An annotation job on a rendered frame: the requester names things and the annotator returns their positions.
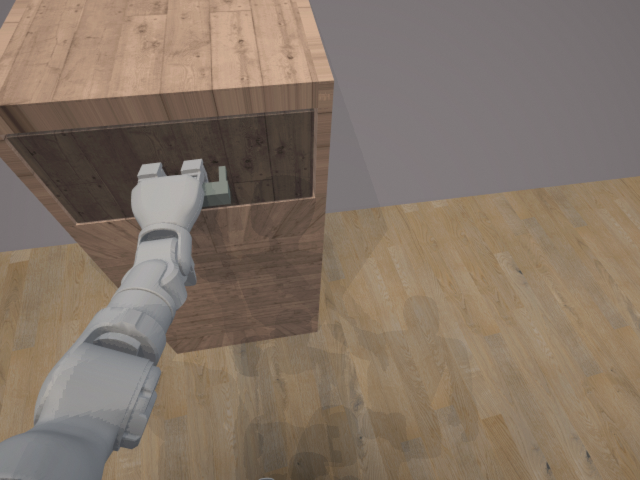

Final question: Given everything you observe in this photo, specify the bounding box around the cabinet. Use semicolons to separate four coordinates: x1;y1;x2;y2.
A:
0;0;334;354

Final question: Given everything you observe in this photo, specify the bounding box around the handle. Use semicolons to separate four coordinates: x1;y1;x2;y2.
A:
202;166;231;207

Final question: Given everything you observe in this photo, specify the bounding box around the left robot upper arm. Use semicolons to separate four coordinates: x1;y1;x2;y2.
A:
0;342;161;480

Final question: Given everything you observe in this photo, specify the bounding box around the drawer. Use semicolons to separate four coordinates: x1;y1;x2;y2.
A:
6;108;314;223

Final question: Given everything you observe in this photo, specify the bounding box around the robot left hand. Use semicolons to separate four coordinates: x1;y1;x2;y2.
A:
131;159;209;286

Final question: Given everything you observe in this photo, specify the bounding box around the left robot forearm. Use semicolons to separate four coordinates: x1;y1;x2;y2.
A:
34;223;192;426

